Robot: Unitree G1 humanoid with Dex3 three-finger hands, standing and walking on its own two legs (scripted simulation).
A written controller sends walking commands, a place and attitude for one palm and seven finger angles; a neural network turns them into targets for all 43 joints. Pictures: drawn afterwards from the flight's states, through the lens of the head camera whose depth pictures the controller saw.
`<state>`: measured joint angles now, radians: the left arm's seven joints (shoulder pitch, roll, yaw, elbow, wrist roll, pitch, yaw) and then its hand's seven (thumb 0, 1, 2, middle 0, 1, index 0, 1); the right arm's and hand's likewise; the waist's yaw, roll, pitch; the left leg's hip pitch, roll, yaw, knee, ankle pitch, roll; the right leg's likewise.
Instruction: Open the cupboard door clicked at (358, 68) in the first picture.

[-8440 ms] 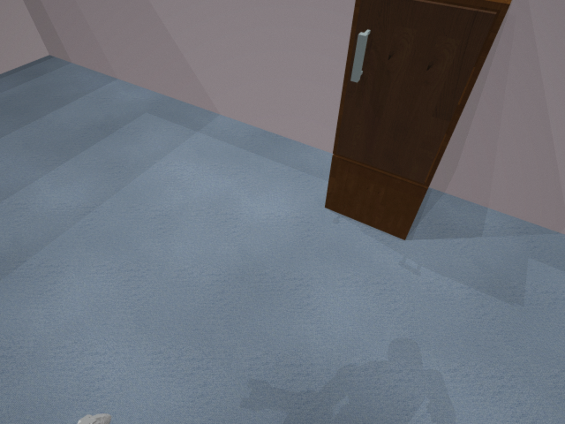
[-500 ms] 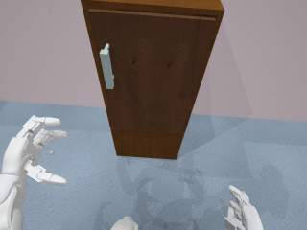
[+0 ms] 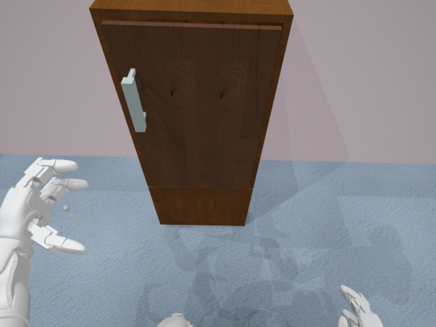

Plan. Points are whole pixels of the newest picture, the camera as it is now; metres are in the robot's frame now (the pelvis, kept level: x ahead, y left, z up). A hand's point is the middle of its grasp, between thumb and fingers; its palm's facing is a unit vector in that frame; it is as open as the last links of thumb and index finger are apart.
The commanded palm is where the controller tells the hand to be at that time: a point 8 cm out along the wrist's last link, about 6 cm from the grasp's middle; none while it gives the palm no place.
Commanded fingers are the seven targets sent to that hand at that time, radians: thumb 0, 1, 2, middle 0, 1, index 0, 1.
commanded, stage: raise the hand with hooked fingers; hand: left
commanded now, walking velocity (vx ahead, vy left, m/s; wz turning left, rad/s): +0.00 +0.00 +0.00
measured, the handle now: (136, 101) +0.60 +0.23 +0.06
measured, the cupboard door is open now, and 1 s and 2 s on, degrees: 0 0 0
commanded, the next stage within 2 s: move the hooked fingers beside the handle in 0.20 s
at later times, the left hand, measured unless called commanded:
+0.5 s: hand (71, 199) +0.30 +0.27 +0.08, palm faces +0.07 -1.00 -0.02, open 13.9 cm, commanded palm +0.29 +0.31 +0.07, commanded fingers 0.00 -0.50 0.30 -0.30 -1.20 -0.30 -1.20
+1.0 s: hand (85, 159) +0.40 +0.28 +0.07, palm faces +0.04 -1.00 -0.01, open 13.9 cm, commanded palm +0.38 +0.33 +0.07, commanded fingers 0.00 -0.50 0.30 -0.30 -1.20 -0.30 -1.20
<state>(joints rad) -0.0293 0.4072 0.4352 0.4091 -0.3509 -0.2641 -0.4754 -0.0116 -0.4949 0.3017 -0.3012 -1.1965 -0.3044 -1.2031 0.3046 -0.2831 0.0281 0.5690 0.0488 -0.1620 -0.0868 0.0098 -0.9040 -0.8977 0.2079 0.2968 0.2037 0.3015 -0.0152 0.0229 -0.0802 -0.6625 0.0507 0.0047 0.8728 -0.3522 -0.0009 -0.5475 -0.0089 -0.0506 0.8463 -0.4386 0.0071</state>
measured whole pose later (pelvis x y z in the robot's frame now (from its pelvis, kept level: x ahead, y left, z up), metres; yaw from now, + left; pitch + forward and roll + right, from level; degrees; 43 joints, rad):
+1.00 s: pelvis +0.00 +0.01 -0.01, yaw -1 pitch +13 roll -2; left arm -0.51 0.53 0.48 0.90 -0.24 -0.33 -0.48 -0.01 -0.50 0.30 -0.30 -1.20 -0.30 -1.20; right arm 0.35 -0.28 0.03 0.62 0.04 -0.06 -0.08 0.01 -0.90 -0.90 0.21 0.30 0.20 0.30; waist -0.07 0.01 -0.09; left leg -0.80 0.06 0.01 0.95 -0.37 0.01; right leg -0.68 0.00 -0.04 0.91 -0.45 0.01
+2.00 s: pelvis +0.00 +0.02 -0.04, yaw -4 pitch +25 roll -6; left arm -1.11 0.92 0.55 1.33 -0.04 -0.28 -0.46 -0.01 -0.50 0.30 -0.30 -1.20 -0.30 -1.20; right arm 0.40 -0.30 0.09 0.59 0.00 0.08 -0.07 0.00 -0.90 -0.90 0.21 0.30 0.21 0.30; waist -0.24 0.02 -0.07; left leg -1.14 0.10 -0.02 1.11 -0.42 0.02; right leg -0.99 0.04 -0.05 1.02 -0.46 0.03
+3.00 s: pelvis +0.01 +0.02 -0.04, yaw -3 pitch +25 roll -6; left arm -1.06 0.83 0.51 1.26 -0.07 -0.28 -0.42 -0.01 -0.50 0.30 -0.30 -1.20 -0.30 -1.20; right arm 0.41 -0.27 0.08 0.61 0.00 0.10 -0.04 0.00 -0.90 -0.90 0.21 0.30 0.21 0.30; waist -0.21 0.02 -0.08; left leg -1.12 0.09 -0.03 1.11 -0.43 0.02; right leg -0.96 0.04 -0.06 1.00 -0.48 0.02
